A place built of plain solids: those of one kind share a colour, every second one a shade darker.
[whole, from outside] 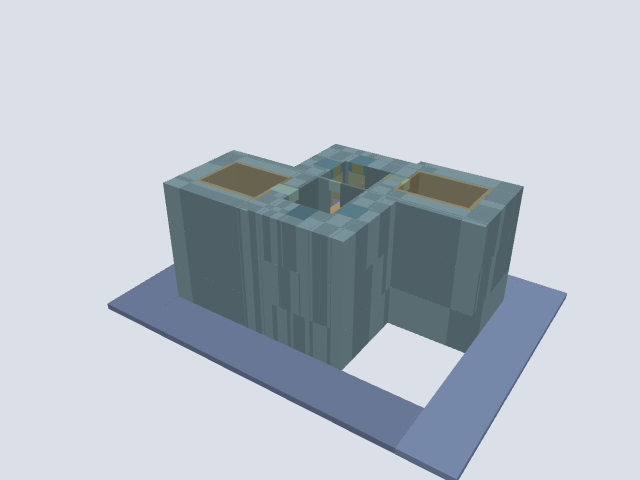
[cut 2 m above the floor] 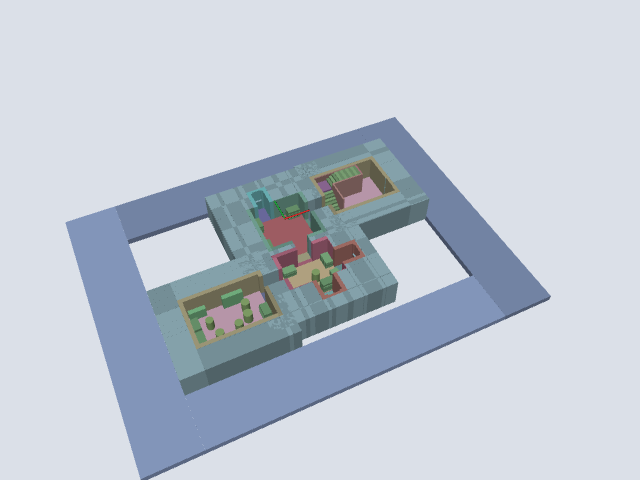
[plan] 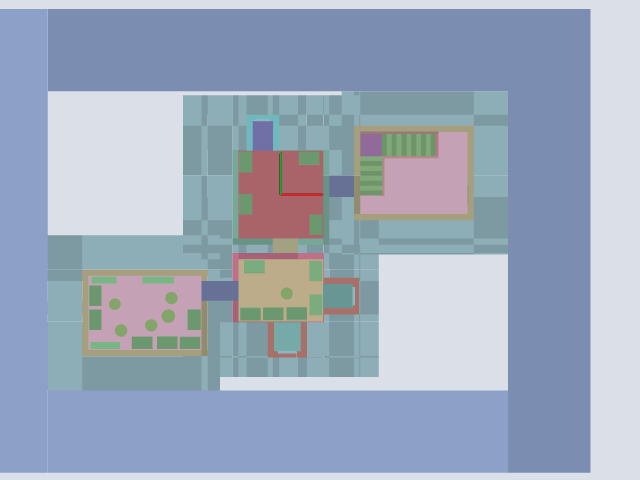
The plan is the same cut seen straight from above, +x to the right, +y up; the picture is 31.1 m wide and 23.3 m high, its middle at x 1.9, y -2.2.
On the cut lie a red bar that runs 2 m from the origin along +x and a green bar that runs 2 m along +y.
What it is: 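A Z-plan tower house, its towers on the long sides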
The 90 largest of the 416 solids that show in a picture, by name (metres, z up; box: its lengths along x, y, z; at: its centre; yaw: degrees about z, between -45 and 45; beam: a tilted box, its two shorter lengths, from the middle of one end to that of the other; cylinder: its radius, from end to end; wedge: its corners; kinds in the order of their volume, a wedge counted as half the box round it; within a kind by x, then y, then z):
{
 "wall_fill_1": {"box": [1.67, 1.6, 3.38], "at": [-10.48, -8.7, 1.34]},
 "wall_fill_2": {"box": [1.67, 1.6, 3.59], "at": [-10.48, -8.7, 4.82]},
 "wall_fill_3": {"box": [1.67, 1.6, 3.61], "at": [-10.48, -8.7, 8.42]},
 "wall_fill_4": {"box": [1.67, 1.64, 3.38], "at": [-10.48, -7.01, 1.34]},
 "wall_fill_5": {"box": [1.67, 1.64, 3.59], "at": [-10.48, -7.01, 4.82]},
 "wall_fill_6": {"box": [1.67, 1.64, 3.61], "at": [-10.48, -7.01, 8.42]},
 "wall_fill_7": {"box": [1.67, 0.87, 3.61], "at": [-10.48, -5.34, 8.42]},
 "wall_fill_8": {"box": [1.67, 0.98, 3.59], "at": [-10.48, -4.99, 4.82]},
 "wall_fill_9": {"box": [1.67, 0.95, 3.38], "at": [-10.48, -4.67, 1.34]},
 "wall_fill_10": {"box": [1.67, 0.84, 3.61], "at": [-10.48, -4.48, 8.42]},
 "wall_fill_11": {"box": [1.67, 0.96, 3.59], "at": [-10.48, -3.16, 4.82]},
 "wall_fill_12": {"box": [1.67, 1.08, 3.61], "at": [-10.48, -3.1, 8.42]},
 "wall_fill_13": {"box": [5.79, 1.6, 3.38], "at": [-6.75, -8.7, 1.34]},
 "wall_fill_14": {"box": [5.79, 1.6, 3.61], "at": [-6.75, -8.7, 8.42]},
 "wall_fill_15": {"box": [5.79, 0.5, 3.38], "at": [-6.75, -3.39, 1.34]},
 "wall_fill_16": {"box": [5.79, 1.08, 3.61], "at": [-6.75, -3.1, 8.42]},
 "wall_fill_17": {"box": [5.79, 0.3, 3.38], "at": [-6.75, -2.98, 1.34]},
 "wall_fill_18": {"box": [5.79, 0.4, 3.38], "at": [-6.75, -2.63, 1.34]},
 "wall_fill_19": {"box": [5.79, 0.3, 3.38], "at": [-6.75, -2.28, 1.34]},
 "wall_fill_20": {"box": [5.79, 0.35, 3.61], "at": [-6.75, -2.15, 8.42]},
 "wall_fill_21": {"box": [1.2, 1.64, 3.38], "at": [-2.95, -7.01, 1.34]},
 "wall_fill_22": {"box": [1.2, 1.64, 3.61], "at": [-2.95, -7.01, 8.42]},
 "wall_fill_23": {"box": [1.2, 1.08, 3.61], "at": [-2.95, -3.1, 8.42]},
 "wall_fill_24": {"box": [1.2, 1.09, 3.61], "at": [-2.95, -1.78, 8.42]},
 "wall_fill_25": {"box": [1.2, 1.13, 3.38], "at": [-2.95, -0.68, 1.34]},
 "wall_fill_26": {"box": [1.2, 1.25, 3.61], "at": [-2.95, -0.61, 8.42]},
 "wall_fill_27": {"box": [1.2, 1.05, 3.38], "at": [-2.95, 0.41, 1.34]},
 "wall_fill_28": {"box": [1.2, 1.19, 3.38], "at": [-2.95, 1.53, 1.34]},
 "wall_fill_29": {"box": [1.2, 1.18, 3.38], "at": [-2.95, 2.76, 1.34]},
 "wall_fill_30": {"box": [1.2, 1.18, 3.61], "at": [-2.95, 2.76, 8.42]},
 "wall_fill_31": {"box": [0.99, 1.64, 3.61], "at": [-1.56, -7.01, 8.42]},
 "wall_fill_32": {"box": [0.99, 1.18, 3.61], "at": [-1.56, 2.76, 8.42]},
 "wall_fill_33": {"box": [1.03, 1.64, 3.38], "at": [-1.15, -7.01, 1.34]},
 "wall_fill_34": {"box": [1.15, 1.64, 3.61], "at": [-0.48, -7.01, 8.42]},
 "wall_fill_35": {"box": [1.46, 0.95, 3.59], "at": [1.32, 4.36, 4.82]},
 "wall_fill_36": {"box": [0.79, 1.64, 3.38], "at": [1.66, -7.01, 1.34]},
 "wall_fill_37": {"box": [1.2, 1.64, 3.38], "at": [2.95, -7.01, 1.34]},
 "wall_fill_38": {"box": [1.2, 1.64, 3.61], "at": [2.95, -7.01, 8.42]},
 "wall_fill_39": {"box": [1.2, 1.08, 3.61], "at": [2.95, -3.1, 8.42]},
 "wall_fill_40": {"box": [1.2, 1.09, 3.61], "at": [2.95, -1.78, 8.42]},
 "wall_fill_41": {"box": [1.2, 1.13, 3.38], "at": [2.95, -0.68, 1.34]},
 "wall_fill_42": {"box": [1.2, 1.25, 3.61], "at": [2.95, -0.61, 8.42]},
 "wall_fill_43": {"box": [1.2, 1.19, 3.38], "at": [2.95, 1.53, 1.34]},
 "wall_fill_44": {"box": [1.2, 1.18, 3.38], "at": [2.95, 2.76, 1.34]},
 "wall_fill_45": {"box": [1.2, 1.18, 3.61], "at": [2.95, 2.76, 8.42]},
 "wall_fill_46": {"box": [0.9, 1.64, 3.38], "at": [4.3, -7.01, 1.34]},
 "wall_fill_47": {"box": [0.9, 1.64, 3.61], "at": [4.3, -7.01, 8.42]},
 "wall_fill_48": {"box": [5.51, 0.35, 3.61], "at": [6.61, -2.73, 8.42]},
 "wall_fill_49": {"box": [5.51, 0.4, 3.38], "at": [6.61, -2.63, 1.34]},
 "wall_fill_50": {"box": [5.51, 0.3, 3.38], "at": [6.61, -2.28, 1.34]},
 "wall_fill_51": {"box": [5.51, 1.09, 3.61], "at": [6.61, -1.78, 8.42]},
 "wall_fill_52": {"box": [5.51, 0.89, 3.38], "at": [6.61, -1.69, 1.34]},
 "wall_fill_53": {"box": [5.51, 0.53, 3.38], "at": [6.61, 3.61, 1.34]},
 "wall_fill_54": {"box": [5.51, 0.53, 3.61], "at": [6.61, 3.61, 8.42]},
 "wall_fill_55": {"box": [5.51, 1.13, 3.38], "at": [6.61, 4.45, 1.34]},
 "wall_fill_56": {"box": [5.51, 1.13, 3.59], "at": [6.61, 4.45, 4.82]},
 "wall_fill_57": {"box": [5.51, 1.13, 3.61], "at": [6.61, 4.45, 8.42]},
 "wall_fill_58": {"box": [1.67, 1.09, 3.61], "at": [10.2, -1.78, 8.42]},
 "wall_fill_59": {"box": [1.67, 0.89, 3.38], "at": [10.2, -1.69, 1.34]},
 "wall_fill_60": {"box": [1.67, 1.13, 3.38], "at": [10.2, -0.68, 1.34]},
 "wall_fill_61": {"box": [1.67, 1.25, 3.61], "at": [10.2, -0.61, 8.42]},
 "wall_fill_62": {"box": [1.67, 1.05, 3.38], "at": [10.2, 0.41, 1.34]},
 "wall_fill_63": {"box": [1.67, 1.19, 3.61], "at": [10.2, 0.82, 8.42]},
 "wall_fill_64": {"box": [1.67, 1.19, 3.38], "at": [10.2, 1.53, 1.34]},
 "wall_fill_65": {"box": [1.67, 1.18, 3.38], "at": [10.2, 2.76, 1.34]},
 "wall_fill_66": {"box": [1.67, 1.18, 3.61], "at": [10.2, 2.76, 8.42]},
 "wall_fill_67": {"box": [1.67, 1.13, 3.38], "at": [10.2, 4.45, 1.34]},
 "wall_fill_68": {"box": [1.67, 1.13, 3.59], "at": [10.2, 4.45, 4.82]},
 "wall_fill_69": {"box": [1.67, 1.13, 3.61], "at": [10.2, 4.45, 8.42]},
 "ground_garden_1": {"box": [4.0, 22.51, 0.5], "at": [-13.31, -2.24, -0.27]},
 "ground_garden_2": {"box": [22.34, 4.0, 0.5], "at": [-0.14, -11.5, -0.27]},
 "ground_garden_3": {"box": [22.34, 4.0, 0.5], "at": [-0.14, 7.01, -0.27]},
 "ground_garden_4": {"box": [4.0, 22.51, 0.5], "at": [13.03, -2.24, -0.27]},
 "wall_tower_1": {"box": [0.3, 4.2, 3.38], "at": [-9.49, -5.74, 1.34]},
 "wall_tower_2": {"box": [0.3, 4.2, 3.61], "at": [-9.49, -5.74, 8.42]},
 "wall_tower_3": {"box": [6.09, 0.3, 3.38], "at": [-6.6, -7.68, 1.34]},
 "wall_tower_4": {"box": [6.09, 0.3, 3.61], "at": [-6.6, -7.68, 8.42]},
 "wall_tower_5": {"box": [6.09, 0.3, 3.38], "at": [-6.6, -3.79, 1.34]},
 "wall_tower_6": {"box": [6.09, 0.3, 3.61], "at": [-6.6, -3.79, 8.42]},
 "wall_tower_7": {"box": [5.81, 0.3, 3.38], "at": [6.46, -1.09, 1.34]},
 "wall_tower_8": {"box": [5.81, 0.3, 3.61], "at": [6.46, -1.09, 8.42]},
 "wall_tower_9": {"box": [5.81, 0.3, 3.38], "at": [6.46, 3.2, 1.34]},
 "wall_tower_10": {"box": [5.81, 0.3, 3.61], "at": [6.46, 3.2, 8.42]},
 "wall_tower_11": {"box": [0.3, 4.59, 3.61], "at": [9.21, 1.05, 8.42]},
 "floor_tower_1": {"box": [5.5, 3.6, 0.35], "at": [-6.6, -5.74, -0.18]},
 "floor_tower_2": {"box": [5.21, 3.99, 0.35], "at": [6.46, 1.05, -0.18]},
 "floor_kitchen_1": {"box": [4.11, 4.27, 0.35], "at": [0.0, 0.0, -0.18]},
 "floor_chamber_1": {"box": [4.11, 3.6, 0.35], "at": [0.0, -4.35, 6.79]},
 "wall_kitchen_1": {"box": [0.3, 4.6, 3.38], "at": [-2.2, -0.13, 1.34]},
 "floor_cellar_1": {"box": [4.11, 3.02, 0.35], "at": [0.0, -4.64, -0.18]}
}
